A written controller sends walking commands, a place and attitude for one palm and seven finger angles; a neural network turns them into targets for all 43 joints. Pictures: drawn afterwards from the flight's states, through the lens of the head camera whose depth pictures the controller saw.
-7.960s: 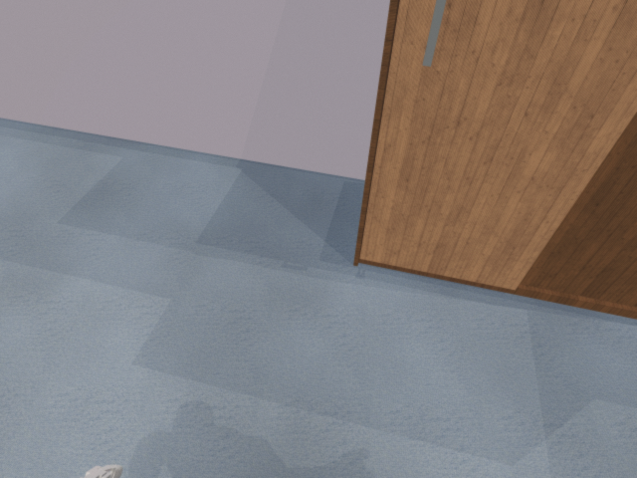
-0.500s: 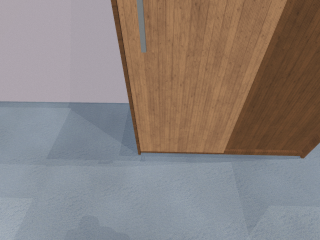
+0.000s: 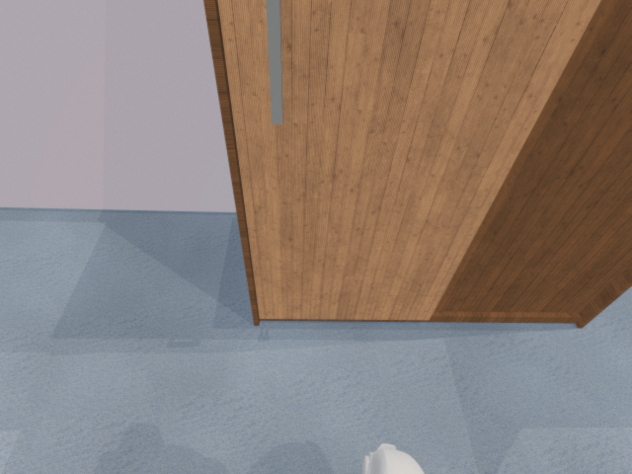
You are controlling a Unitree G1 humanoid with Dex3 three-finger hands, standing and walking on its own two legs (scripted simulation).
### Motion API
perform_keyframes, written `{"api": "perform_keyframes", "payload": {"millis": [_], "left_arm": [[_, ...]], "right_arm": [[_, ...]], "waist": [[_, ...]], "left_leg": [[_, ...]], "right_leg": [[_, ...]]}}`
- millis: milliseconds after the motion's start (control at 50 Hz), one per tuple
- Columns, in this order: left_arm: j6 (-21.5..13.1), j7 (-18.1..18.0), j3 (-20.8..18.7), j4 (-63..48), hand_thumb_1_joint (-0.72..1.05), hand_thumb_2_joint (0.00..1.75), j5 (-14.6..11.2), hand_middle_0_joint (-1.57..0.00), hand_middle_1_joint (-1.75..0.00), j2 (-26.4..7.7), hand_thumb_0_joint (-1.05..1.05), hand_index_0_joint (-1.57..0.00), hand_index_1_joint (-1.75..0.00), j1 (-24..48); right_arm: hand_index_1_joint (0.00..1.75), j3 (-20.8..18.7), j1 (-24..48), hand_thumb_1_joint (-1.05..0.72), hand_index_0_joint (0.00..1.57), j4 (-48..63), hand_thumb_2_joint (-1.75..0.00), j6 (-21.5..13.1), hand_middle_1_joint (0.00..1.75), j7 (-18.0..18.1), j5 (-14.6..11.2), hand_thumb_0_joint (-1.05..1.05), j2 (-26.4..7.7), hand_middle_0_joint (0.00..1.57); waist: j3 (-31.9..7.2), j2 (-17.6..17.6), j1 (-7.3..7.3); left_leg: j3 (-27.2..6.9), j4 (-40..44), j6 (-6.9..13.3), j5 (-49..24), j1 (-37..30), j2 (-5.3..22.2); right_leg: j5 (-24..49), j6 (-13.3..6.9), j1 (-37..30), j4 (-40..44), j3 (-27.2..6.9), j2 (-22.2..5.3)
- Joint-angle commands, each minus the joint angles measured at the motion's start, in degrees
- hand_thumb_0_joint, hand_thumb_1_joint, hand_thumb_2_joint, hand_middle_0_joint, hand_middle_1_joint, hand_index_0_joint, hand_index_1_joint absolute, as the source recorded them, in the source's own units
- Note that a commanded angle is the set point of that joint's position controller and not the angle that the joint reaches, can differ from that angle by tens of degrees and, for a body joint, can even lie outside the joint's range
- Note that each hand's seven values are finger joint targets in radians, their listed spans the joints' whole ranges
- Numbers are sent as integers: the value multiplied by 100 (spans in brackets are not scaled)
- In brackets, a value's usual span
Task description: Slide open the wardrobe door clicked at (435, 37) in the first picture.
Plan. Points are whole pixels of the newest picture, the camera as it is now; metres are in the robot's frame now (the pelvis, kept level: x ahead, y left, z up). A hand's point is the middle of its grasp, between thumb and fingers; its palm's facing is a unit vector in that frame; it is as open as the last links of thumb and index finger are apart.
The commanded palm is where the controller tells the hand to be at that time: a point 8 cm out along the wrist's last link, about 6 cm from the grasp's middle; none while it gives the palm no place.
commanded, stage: take the last steps up to it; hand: left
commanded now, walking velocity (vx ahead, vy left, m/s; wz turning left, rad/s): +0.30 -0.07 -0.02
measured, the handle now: (275, 44) +0.70 +0.10 +0.22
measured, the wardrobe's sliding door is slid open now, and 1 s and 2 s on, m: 0.00 0.00 0.00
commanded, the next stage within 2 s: come to a stop and stand still in 0.42 s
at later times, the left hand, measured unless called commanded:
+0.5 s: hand (239, 460) +0.18 +0.12 -0.17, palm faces +0.09 -0.98 -0.20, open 7.3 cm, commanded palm none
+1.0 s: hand (242, 443) +0.20 +0.11 -0.18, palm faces +0.05 -0.96 -0.28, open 7.4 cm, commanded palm none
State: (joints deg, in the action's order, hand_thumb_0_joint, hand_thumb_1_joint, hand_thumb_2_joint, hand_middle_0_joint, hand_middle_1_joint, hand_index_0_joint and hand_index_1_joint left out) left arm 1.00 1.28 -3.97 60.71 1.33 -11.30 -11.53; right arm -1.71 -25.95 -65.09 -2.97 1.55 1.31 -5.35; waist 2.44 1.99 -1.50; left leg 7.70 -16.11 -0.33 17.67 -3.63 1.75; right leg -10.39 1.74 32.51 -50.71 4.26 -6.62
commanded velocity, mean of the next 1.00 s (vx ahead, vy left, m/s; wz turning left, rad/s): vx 0.05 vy -0.02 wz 0.02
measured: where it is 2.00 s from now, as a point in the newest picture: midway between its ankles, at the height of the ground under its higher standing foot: outside the picture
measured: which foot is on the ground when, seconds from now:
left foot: down 0.00-0.14, up 0.16-0.58, down 0.60-1.00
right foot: up 0.00-0.12, down 0.14-1.00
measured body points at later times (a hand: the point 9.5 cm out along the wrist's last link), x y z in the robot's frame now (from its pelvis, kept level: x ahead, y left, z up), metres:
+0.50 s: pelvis +0.17 -0.07 +0.00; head +0.18 -0.07 +0.45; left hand +0.18 +0.17 -0.16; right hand +0.26 -0.30 -0.15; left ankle +0.25 +0.07 -0.71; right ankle +0.17 -0.14 -0.74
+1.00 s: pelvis +0.18 -0.08 -0.01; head +0.20 -0.10 +0.44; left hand +0.20 +0.17 -0.16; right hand +0.25 -0.31 -0.18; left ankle +0.27 +0.05 -0.74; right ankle +0.17 -0.17 -0.74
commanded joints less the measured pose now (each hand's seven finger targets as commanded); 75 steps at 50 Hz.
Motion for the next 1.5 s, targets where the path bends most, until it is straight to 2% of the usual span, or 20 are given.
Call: {"api": "perform_keyframes", "payload": {"millis": [0,40,80,100,120,140,180,280,500,540,580,620,820,900,940,960,1020,1200,1320,1480], "left_arm": [[-198,58,29,-606,90,90,-33,-20,-30,-23,0,-20,-30,853],[-242,44,-3,-556,90,90,-30,-20,-30,-93,0,-20,-30,642],[-341,13,-77,-128,90,90,-4,-20,-30,-337,0,-20,-30,-666],[-435,-39,-186,121,90,90,41,-20,-30,-748,0,-20,-30,-1499],[-471,-136,-335,231,90,90,21,-20,-30,-1399,0,-20,-30,-2081],[-419,-162,-311,173,90,90,-90,-20,-30,-1486,0,-20,-30,-1819],[-385,-189,-163,-157,90,90,-70,-20,-30,-918,0,-20,-30,-681],[-501,-249,31,-210,90,90,3,-20,-30,-268,0,-20,-30,-195],[-499,-221,82,219,90,90,-36,-20,-30,-447,0,-20,-30,-894],[-436,-273,148,272,90,90,-65,-20,-30,-241,0,-20,-30,-864],[-350,-360,278,280,90,90,-74,-20,-30,79,0,-20,-30,-1184],[-200,-402,299,385,90,90,-85,-20,-30,4,0,-20,-30,-1269],[54,-396,77,-84,90,90,2,-20,-30,-13,0,-20,-30,-1124],[-6,-369,94,-26,90,90,30,-20,-30,84,0,-20,-30,-1570],[-121,-358,135,-125,90,90,46,-20,-30,-467,0,-20,-30,-1032],[-150,-354,106,-238,90,90,14,-20,-30,-601,0,-20,-30,-756],[-213,-346,122,-212,90,90,-11,-20,-30,-545,0,-20,-30,-392],[-274,-343,81,134,90,90,-74,-20,-30,-531,0,-20,-30,-718],[-188,-345,157,208,90,90,-101,-20,-30,-301,0,-20,-30,-406],[-151,-344,253,388,90,90,-90,-20,-30,-144,0,-20,-30,-612]], "right_arm": [[30,-209,-302,-90,20,106,-90,-89,30,57,66,0,-1029,20],[30,-232,-212,-90,20,85,-90,-66,30,50,73,0,-1093,20],[30,-245,-46,-90,20,90,-90,-46,30,30,23,0,-1153,20],[30,-232,-167,-90,20,124,-90,-56,30,-32,-33,0,-996,20],[30,-149,-342,-90,20,339,-90,-66,30,-62,-120,0,-566,20],[30,-176,-77,-90,20,460,-90,0,30,-45,-146,0,-731,20],[30,-224,521,-90,20,568,-90,41,30,-88,-44,0,-718,20],[30,-164,109,-90,20,413,-90,248,30,-124,63,0,-426,20],[30,-54,1463,-90,20,804,-90,70,30,-179,-12,0,-537,20],[30,-6,1116,-90,20,590,-90,7,30,-108,-20,0,-618,20],[30,-41,870,-90,20,481,-90,31,30,-7,-36,0,-1019,20],[30,-16,1248,-90,20,460,-90,124,30,98,-118,0,-1096,20],[30,-353,1411,-90,20,707,-90,347,30,151,-25,0,-1196,20],[30,-323,1808,-90,20,852,-90,368,30,27,-40,0,-1074,20],[30,-158,1737,-90,20,910,-90,444,30,-101,-95,0,-472,20],[30,-155,1888,-90,20,891,-90,505,30,-132,-34,0,-593,20],[30,-113,1428,-90,20,597,-90,440,30,-137,1,0,-629,20],[30,15,864,-90,20,361,-90,291,30,14,-50,0,-726,20],[30,53,535,-90,20,41,-90,231,30,71,-59,0,-767,20],[30,79,602,-90,20,27,-90,229,30,76,-73,0,-646,20]], "waist": [[874,-1025,-155],[738,-1033,1],[6,-738,601],[-667,-22,918],[-1304,1507,976],[-1237,1007,875],[-215,476,555],[-130,338,-78],[100,303,224],[-68,-163,74],[-419,-783,118],[-238,-1446,221],[-841,-712,144],[-833,-358,443],[-118,1114,214],[231,1279,329],[473,271,147],[40,327,298],[-115,-380,222],[391,-322,228]], "left_leg": [[-676,428,841,-2173,645,1566],[-616,10,767,-2784,806,1586],[-229,-1511,494,-3362,1032,1216],[-34,-2985,287,-2480,1993,851],[55,-5034,57,1275,3350,-69],[-689,-5866,210,1588,3421,116],[-858,-6228,233,646,3786,514],[-581,-4757,-43,44,3031,645],[-199,-1855,-80,-405,2329,307],[-375,-907,-73,-1949,1311,382],[-968,-1141,387,-4804,364,1308],[-1197,-744,681,-4982,846,1537],[-1520,-575,1303,-4179,847,1929],[-935,-782,684,-1221,2084,1258],[-352,-1407,-32,568,2454,192],[-488,-1890,-36,550,2236,194],[-633,-2169,-7,83,2210,231],[-631,-1174,-139,-145,1888,217],[-815,-614,10,-1711,1153,545],[-868,-155,57,-623,1516,464]], "right_leg": [[-125,-171,28,1021,162,86],[-254,-279,-749,1366,335,305],[63,-399,-2443,1975,513,588],[-17,-649,-3905,2183,-239,-32],[523,-1265,-4818,2928,-2801,-1764],[-486,-1512,-4034,3541,-3080,-2024],[-2009,-1326,-2519,3970,-2624,-1659],[-124,-1050,-1488,3993,-716,-916],[1347,-1061,-2354,3472,-586,-836],[1952,-670,-2159,2686,-250,-434],[560,-195,-1714,2435,-31,40],[-573,-5,-2048,2342,73,109],[-1986,-112,-1233,406,-312,296],[-479,-126,-2412,2287,-184,261],[-1770,-652,-1613,3929,-1696,-967],[-2731,-841,-876,4450,-2118,-1138],[-1931,-932,-1122,4276,-1838,-974],[1880,-896,-2552,3166,-1211,-890],[913,-385,-2297,2952,-542,-133],[-197,-286,-2113,3345,-569,-14]]}}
